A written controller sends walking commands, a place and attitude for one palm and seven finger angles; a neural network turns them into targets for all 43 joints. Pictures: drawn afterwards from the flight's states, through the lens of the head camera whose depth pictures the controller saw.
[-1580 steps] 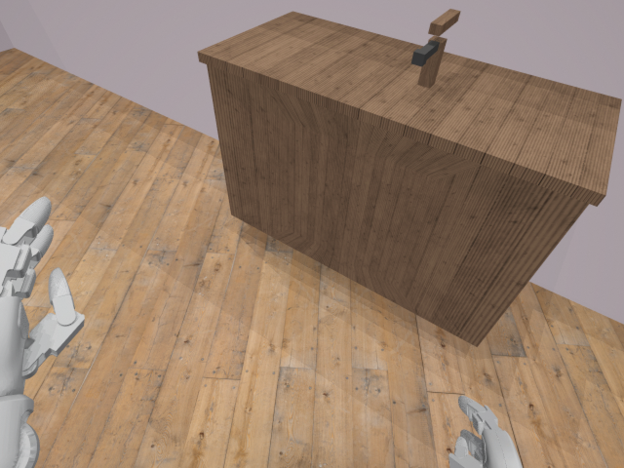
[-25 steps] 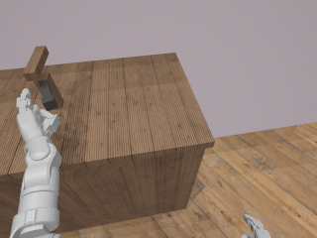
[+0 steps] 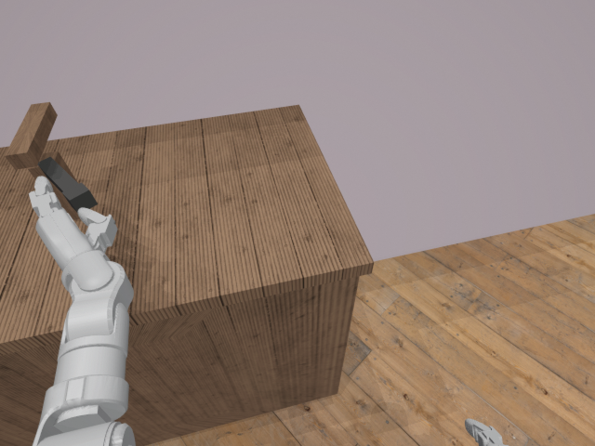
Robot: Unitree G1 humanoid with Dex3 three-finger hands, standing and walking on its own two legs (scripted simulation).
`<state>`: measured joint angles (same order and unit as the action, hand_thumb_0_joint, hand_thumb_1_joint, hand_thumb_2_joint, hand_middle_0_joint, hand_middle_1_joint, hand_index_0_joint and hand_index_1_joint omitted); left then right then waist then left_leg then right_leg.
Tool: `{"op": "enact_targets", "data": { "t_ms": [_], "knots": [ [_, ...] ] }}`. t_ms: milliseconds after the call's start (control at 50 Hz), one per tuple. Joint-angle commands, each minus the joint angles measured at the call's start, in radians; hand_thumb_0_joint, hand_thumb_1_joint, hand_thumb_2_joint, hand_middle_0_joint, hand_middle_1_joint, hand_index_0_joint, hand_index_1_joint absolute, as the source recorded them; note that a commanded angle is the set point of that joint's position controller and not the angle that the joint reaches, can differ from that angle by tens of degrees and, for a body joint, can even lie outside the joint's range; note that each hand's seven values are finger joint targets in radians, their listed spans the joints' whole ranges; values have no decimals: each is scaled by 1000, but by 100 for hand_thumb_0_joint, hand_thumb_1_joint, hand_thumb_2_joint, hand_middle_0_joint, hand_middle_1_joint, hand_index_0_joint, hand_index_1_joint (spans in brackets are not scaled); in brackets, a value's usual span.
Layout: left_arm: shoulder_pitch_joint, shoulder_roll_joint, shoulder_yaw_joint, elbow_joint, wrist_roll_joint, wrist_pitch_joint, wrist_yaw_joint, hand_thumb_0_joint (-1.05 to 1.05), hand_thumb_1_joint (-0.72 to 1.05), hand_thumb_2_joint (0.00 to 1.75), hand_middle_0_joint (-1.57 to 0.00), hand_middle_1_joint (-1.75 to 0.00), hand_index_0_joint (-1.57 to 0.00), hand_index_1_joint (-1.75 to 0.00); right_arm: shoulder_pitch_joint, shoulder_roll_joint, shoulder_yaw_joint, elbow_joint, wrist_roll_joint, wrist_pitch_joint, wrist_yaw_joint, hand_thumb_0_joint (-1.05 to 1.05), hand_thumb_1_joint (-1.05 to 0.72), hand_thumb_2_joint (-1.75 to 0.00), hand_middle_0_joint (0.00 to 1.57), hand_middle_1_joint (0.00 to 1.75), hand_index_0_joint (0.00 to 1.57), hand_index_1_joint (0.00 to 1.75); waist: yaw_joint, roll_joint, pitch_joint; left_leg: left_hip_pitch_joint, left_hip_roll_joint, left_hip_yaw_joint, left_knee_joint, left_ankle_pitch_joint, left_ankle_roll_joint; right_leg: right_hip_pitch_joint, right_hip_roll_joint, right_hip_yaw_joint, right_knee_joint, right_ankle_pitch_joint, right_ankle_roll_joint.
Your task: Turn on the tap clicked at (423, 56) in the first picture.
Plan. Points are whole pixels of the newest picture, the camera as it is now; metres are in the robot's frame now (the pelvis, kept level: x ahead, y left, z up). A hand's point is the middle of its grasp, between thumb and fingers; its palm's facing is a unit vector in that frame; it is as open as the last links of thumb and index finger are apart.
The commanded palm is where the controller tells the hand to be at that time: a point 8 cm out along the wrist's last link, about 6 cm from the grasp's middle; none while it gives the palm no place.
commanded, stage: push the lever round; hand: left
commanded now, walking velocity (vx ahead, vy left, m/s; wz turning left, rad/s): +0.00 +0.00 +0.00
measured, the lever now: (80, 198) +0.41 +0.33 +0.13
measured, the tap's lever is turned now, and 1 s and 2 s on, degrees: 34 44 70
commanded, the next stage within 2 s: lift the hand up off the lever in 1.56 s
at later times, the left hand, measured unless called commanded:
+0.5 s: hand (123, 210) +0.39 +0.27 +0.12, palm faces +0.79 -0.60 -0.08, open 7.9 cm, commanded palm +0.35 +0.29 +0.12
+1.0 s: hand (135, 200) +0.41 +0.26 +0.12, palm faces +0.83 -0.55 -0.08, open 8.0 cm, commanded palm +0.36 +0.27 +0.12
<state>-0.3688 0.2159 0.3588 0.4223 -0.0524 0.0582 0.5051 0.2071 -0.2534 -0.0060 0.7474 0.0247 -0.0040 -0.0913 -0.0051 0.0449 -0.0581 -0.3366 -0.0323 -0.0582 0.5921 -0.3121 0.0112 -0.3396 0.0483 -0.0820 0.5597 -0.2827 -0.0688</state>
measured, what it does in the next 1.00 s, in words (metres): stands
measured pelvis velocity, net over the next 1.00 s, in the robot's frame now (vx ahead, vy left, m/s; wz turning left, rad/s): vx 0.00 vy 0.00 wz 0.01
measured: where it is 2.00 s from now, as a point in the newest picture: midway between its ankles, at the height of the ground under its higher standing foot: outside the picture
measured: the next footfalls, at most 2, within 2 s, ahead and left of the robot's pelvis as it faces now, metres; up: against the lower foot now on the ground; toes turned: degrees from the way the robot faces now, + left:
none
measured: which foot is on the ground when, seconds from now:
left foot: down 0.00-1.00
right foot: down 0.00-1.00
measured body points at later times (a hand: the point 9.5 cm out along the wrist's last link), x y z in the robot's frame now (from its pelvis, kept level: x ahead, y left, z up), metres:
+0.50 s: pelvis +0.01 +0.00 +0.00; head +0.02 -0.01 +0.45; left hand +0.35 +0.30 +0.13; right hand +0.15 -0.24 -0.12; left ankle +0.00 +0.12 -0.73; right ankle +0.01 -0.07 -0.73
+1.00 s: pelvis +0.00 +0.00 +0.00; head +0.02 -0.01 +0.45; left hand +0.36 +0.28 +0.13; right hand +0.12 -0.24 -0.13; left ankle +0.00 +0.12 -0.73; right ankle +0.01 -0.07 -0.73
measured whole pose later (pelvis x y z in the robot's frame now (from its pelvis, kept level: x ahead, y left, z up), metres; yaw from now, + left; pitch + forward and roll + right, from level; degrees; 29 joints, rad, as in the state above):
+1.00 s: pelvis +0.00 +0.00 +0.00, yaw +1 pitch +5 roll +0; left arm -0.60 0.13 0.37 0.63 0.04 0.07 0.76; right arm 0.21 -0.22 -0.03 0.79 -0.03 0.02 -0.03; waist -0.01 0.04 -0.08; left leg -0.37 -0.04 -0.07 0.59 -0.31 0.01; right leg -0.37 0.04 -0.09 0.57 -0.29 -0.07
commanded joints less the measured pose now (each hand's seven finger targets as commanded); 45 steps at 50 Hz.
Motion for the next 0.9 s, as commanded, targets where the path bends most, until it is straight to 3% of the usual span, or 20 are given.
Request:
{"op": "enact_targets", "data": {
  "t_ms": [0,80,120,140,180,200,240,340,480,540,580,600,660,680,700,760,780,800,860,880],
  "knots": [
    [-411,249,34,-225,26,-57,38,0,90,90,-15,-15,-15,-15,-104,-117,-31,-140,-1,-36,-10,0,-90,-90,20,30,20,30,-6,-41,-224,-9,1,15,-76,165,28,171,-65,96,-100,177,54],
    [-414,263,53,-232,50,-61,74,0,90,90,-15,-15,-15,-15,-102,-116,-39,-125,-11,-35,-5,0,-90,-90,20,30,20,30,3,15,-261,14,3,17,-65,206,23,174,-61,93,-84,225,48],
    [-415,201,4,-229,57,-68,86,0,90,90,-15,-15,-15,-15,-94,-109,-42,-127,-15,-40,4,0,-90,-90,20,30,20,30,-4,29,-271,33,6,16,-61,234,18,166,-58,80,-73,247,44],
    [-446,173,-25,-241,57,-71,91,0,90,90,-15,-15,-15,-15,-92,-111,-40,-124,-18,-43,6,0,-90,-90,20,30,20,30,-18,17,-283,41,6,15,-56,243,17,161,-59,78,-70,262,47],
    [-426,234,43,-214,61,-66,108,0,90,90,-15,-15,-15,-15,-90,-118,-45,-113,-22,-38,2,0,-90,-90,20,30,20,30,-4,-23,-277,25,6,12,-58,238,19,173,-57,79,-71,256,47],
    [-441,175,-5,-220,56,-64,109,0,90,90,-15,-15,-15,-15,-92,-113,-45,-124,-19,-37,5,0,-90,-90,20,30,20,30,-16,-40,-287,27,6,18,-56,247,19,176,-61,76,-70,273,52],
    [-429,189,18,-182,54,-51,119,0,90,90,-15,-15,-15,-15,-94,-113,-46,-122,-19,-36,4,0,-90,-90,20,30,20,30,-9,-80,-276,5,4,24,-57,233,21,190,-68,81,-78,287,60],
    [-449,137,-19,-173,69,-29,138,0,90,90,-15,-15,-15,-15,-93,-108,-48,-115,-23,-31,16,0,-90,-90,20,30,20,30,-9,-19,-275,46,9,20,-58,295,8,169,-60,59,-67,307,46],
    [-497,145,10,-115,79,-14,180,0,90,90,-15,-15,-15,-15,-96,-108,-50,-95,-31,-22,21,0,-90,-90,20,30,20,30,-5,-69,-244,22,8,15,-66,254,8,154,-58,53,-81,249,48],
    [-574,77,-53,-105,82,-21,193,0,90,90,-15,-15,-15,-15,-99,-99,-45,-95,-32,-27,28,0,-90,-90,20,30,20,30,-25,-62,-234,33,10,13,-69,229,4,125,-60,47,-88,201,48],
    [-568,138,4,-81,91,-21,207,0,90,90,-15,-15,-15,-15,-100,-105,-48,-81,-37,-23,27,0,-90,-90,20,30,20,30,-12,-36,-235,29,11,8,-73,209,3,121,-56,48,-95,161,44],
    [-600,83,-46,-97,92,-26,209,0,90,90,-15,-15,-15,-15,-99,-96,-46,-92,-36,-24,32,0,-90,-90,20,30,20,30,-21,-32,-258,38,9,11,-71,224,1,127,-60,45,-87,176,44],
    [-627,72,-55,-46,96,-23,225,0,90,90,-15,-15,-15,-15,-98,-96,-46,-81,-39,-24,36,0,-90,-90,20,30,20,30,-31,-52,-242,24,11,10,-67,203,2,116,-61,44,-95,157,46],
    [-619,120,-3,-25,103,-23,235,0,90,90,-15,-15,-15,-15,-91,-100,-50,-69,-42,-22,35,0,-90,-90,20,30,20,30,-18,-48,-233,18,11,5,-72,198,1,111,-57,43,-98,144,43],
    [-649,73,-48,-47,101,-29,237,0,90,90,-15,-15,-15,-15,-95,-96,-47,-80,-41,-23,40,0,-90,-90,20,30,20,30,-29,-36,-253,30,11,7,-72,213,-2,113,-60,38,-89,157,43],
    [-640,66,-47,-33,109,-34,247,0,90,90,-15,-15,-15,-15,-84,-94,-53,-78,-48,-23,46,0,-90,-90,20,30,20,30,-26,-50,-295,35,10,15,-52,254,-3,130,-59,38,-75,215,44],
    [-617,115,-1,1,117,-28,251,0,90,90,-15,-15,-15,-15,-79,-100,-56,-65,-51,-18,44,0,-90,-90,20,30,20,30,-16,-35,-275,25,12,9,-59,240,-5,119,-56,37,-79,190,41],
    [-660,77,-40,-13,116,-35,248,0,90,90,-15,-15,-15,-15,-73,-97,-51,-76,-49,-18,47,0,-90,-90,20,30,20,30,-32,-60,-278,28,12,12,-59,256,-4,123,-60,34,-73,213,44],
    [-663,103,-18,6,119,-39,250,0,90,90,-15,-15,-15,-15,-64,-98,-55,-77,-49,-16,47,0,-90,-90,20,30,20,30,-27,-86,-294,12,10,18,-51,266,3,149,-64,43,-68,258,47],
    [-645,140,18,-4,126,-41,252,0,90,90,-15,-15,-15,-15,-63,-102,-60,-69,-51,-12,45,0,-90,-90,20,30,20,30,-13,-48,-309,23,10,18,-51,283,1,151,-59,44,-63,268,42]
  ]
}}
